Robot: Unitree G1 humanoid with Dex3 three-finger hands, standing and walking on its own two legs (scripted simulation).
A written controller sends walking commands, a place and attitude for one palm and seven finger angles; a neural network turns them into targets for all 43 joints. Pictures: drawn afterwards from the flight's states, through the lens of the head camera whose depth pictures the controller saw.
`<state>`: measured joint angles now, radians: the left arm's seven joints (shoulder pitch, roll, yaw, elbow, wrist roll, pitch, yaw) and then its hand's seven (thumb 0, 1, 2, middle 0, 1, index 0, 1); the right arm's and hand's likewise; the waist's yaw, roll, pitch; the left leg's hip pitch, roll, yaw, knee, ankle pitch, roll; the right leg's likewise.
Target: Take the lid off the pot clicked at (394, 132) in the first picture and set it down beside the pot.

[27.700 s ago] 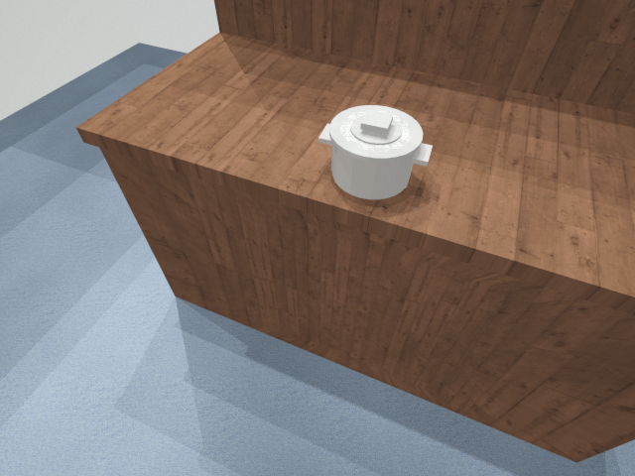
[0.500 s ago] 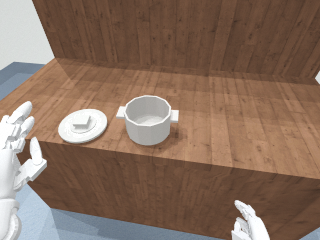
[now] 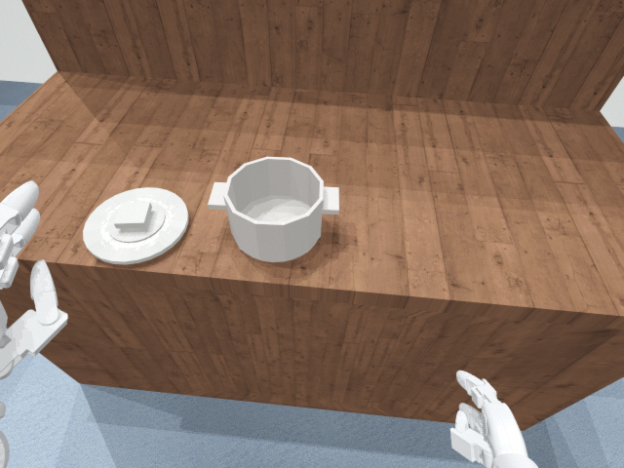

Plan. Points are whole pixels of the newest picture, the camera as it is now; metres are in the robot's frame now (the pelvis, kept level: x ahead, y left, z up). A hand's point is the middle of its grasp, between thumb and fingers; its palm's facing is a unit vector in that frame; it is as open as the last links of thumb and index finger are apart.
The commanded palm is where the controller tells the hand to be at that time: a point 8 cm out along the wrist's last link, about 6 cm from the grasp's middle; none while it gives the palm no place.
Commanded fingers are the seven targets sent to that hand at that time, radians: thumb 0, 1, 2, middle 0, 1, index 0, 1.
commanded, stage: step back with the hand held close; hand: left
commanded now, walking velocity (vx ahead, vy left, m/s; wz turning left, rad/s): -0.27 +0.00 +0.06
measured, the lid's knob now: (133, 215) +0.47 +0.34 +0.01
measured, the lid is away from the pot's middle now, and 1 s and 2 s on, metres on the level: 0.24 0.24 0.24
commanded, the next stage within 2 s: stop stepping back and stand still in 1.02 s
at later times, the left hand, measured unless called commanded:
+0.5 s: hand (23, 396) +0.14 +0.25 +0.16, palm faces +0.37 -0.83 -0.42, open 7.4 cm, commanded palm +0.07 +0.29 +0.19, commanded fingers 0.00 0.90 0.90 -0.20 -0.30 -0.20 -0.30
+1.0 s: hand out of the picture +0.06 +0.21 +0.17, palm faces +0.12 -0.83 -0.54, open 7.4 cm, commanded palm +0.00 +0.28 +0.19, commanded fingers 0.00 0.90 0.90 -0.20 -0.30 -0.20 -0.30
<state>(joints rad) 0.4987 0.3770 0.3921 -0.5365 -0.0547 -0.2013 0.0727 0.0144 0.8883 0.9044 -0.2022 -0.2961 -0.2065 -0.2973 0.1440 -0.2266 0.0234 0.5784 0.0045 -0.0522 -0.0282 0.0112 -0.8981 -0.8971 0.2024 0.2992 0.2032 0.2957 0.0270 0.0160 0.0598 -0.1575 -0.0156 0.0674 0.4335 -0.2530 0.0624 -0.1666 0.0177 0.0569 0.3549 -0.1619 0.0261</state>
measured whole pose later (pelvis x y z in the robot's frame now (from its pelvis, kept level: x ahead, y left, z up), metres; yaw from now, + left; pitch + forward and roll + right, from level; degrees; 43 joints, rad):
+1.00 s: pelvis -0.15 +0.01 -0.02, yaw -4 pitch +2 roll -3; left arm 0.66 0.53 0.43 -0.74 -0.08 -0.24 0.08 0.02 0.88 0.90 -0.21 -0.30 -0.21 -0.30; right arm 0.11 -0.17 0.01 0.51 -0.01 -0.07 0.00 0.01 -0.90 -0.90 0.20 0.30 0.20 0.30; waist -0.03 -0.02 0.06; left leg -0.48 0.04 0.12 0.48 -0.04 0.08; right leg -0.24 0.06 0.01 0.55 -0.34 -0.01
